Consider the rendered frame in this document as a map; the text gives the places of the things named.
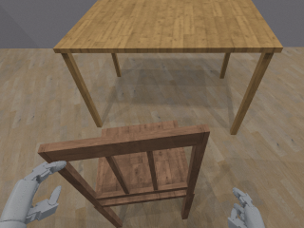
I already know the table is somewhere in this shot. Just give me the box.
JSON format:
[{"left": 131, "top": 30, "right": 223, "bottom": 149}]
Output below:
[{"left": 53, "top": 0, "right": 283, "bottom": 135}]

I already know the robot right hand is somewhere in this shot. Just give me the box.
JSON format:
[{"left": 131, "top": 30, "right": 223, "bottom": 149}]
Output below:
[{"left": 228, "top": 187, "right": 265, "bottom": 228}]

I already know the robot left hand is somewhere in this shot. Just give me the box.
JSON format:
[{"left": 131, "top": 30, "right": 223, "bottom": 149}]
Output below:
[{"left": 0, "top": 161, "right": 67, "bottom": 224}]

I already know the chair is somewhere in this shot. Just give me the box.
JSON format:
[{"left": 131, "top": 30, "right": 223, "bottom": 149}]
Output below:
[{"left": 37, "top": 120, "right": 210, "bottom": 228}]

